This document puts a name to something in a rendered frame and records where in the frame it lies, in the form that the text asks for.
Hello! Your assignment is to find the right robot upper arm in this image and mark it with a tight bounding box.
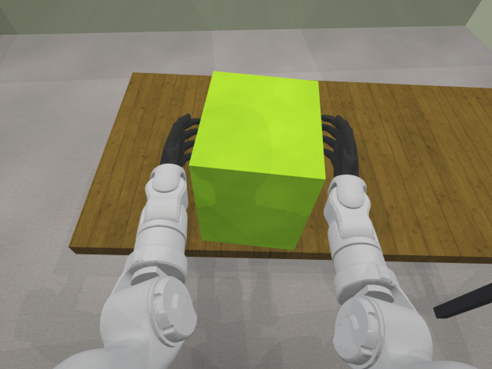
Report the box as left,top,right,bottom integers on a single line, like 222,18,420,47
333,295,478,369

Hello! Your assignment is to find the robot right hand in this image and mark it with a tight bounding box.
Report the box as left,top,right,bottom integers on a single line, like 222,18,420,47
321,115,359,177

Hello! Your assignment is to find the table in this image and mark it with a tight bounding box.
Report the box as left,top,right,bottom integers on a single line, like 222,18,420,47
68,72,492,318

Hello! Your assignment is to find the robot left forearm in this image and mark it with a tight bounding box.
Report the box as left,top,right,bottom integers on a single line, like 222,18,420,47
100,164,188,342

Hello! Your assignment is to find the robot right forearm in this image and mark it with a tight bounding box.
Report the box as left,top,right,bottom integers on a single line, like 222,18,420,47
324,175,432,339

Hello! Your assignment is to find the left robot upper arm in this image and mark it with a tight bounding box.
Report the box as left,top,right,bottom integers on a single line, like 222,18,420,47
53,275,197,369

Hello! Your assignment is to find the carton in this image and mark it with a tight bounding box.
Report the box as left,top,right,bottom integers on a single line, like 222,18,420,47
189,71,326,250

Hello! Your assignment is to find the robot left hand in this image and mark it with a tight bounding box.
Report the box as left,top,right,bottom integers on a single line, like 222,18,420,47
160,113,201,167

